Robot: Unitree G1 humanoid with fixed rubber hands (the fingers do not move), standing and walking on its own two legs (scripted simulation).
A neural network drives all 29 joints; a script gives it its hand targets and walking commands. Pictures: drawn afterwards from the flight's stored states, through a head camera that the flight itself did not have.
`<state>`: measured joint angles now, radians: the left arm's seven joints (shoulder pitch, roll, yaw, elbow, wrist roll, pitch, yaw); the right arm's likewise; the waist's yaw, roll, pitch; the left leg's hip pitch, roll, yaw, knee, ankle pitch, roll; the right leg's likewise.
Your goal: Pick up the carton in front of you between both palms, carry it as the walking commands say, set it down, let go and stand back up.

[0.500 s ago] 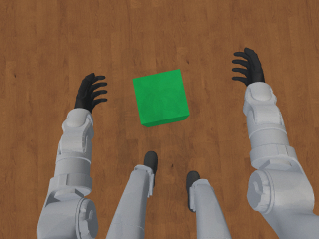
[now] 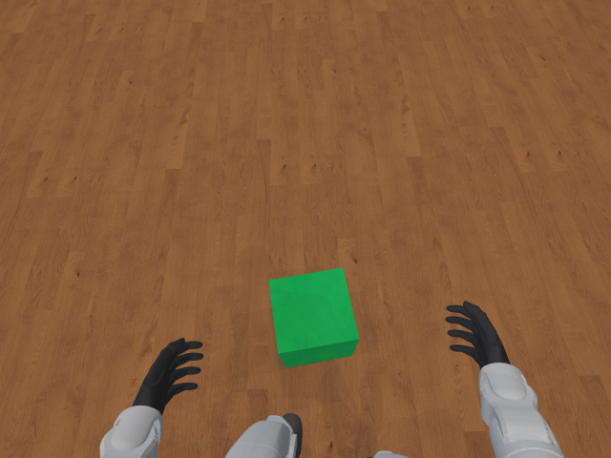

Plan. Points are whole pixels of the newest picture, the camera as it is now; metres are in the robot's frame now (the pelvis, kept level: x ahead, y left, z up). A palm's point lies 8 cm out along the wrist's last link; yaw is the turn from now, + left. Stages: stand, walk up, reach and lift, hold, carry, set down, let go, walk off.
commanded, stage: let go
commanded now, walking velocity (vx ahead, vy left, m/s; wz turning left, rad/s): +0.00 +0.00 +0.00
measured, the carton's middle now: (313, 320) +0.43 +0.06 -0.64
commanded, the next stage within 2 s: stand in 0.68 s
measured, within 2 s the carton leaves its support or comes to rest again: neither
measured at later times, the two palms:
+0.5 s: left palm (179, 389) +0.18 +0.20 -0.06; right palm (564, 431) +0.18 -0.27 -0.06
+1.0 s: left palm (119, 414) +0.15 +0.29 -0.09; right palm out of the picture +0.14 -0.29 -0.06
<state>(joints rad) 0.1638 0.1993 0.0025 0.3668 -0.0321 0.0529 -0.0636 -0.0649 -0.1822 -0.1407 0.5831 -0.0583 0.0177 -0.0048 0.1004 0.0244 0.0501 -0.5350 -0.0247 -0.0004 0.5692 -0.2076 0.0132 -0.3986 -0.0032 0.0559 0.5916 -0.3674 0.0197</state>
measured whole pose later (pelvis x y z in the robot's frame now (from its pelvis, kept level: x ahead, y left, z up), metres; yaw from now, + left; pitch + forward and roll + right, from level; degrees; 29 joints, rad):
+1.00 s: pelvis +0.02 +0.00 +0.01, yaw -1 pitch +0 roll +0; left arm 0.25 0.35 0.07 0.64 0.05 0.03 0.00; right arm 0.20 -0.32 -0.06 0.71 -0.05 0.01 -0.01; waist -0.01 -0.07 0.00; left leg -0.30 -0.01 0.00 0.56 -0.27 0.02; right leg -0.13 0.00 0.06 0.50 -0.38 0.02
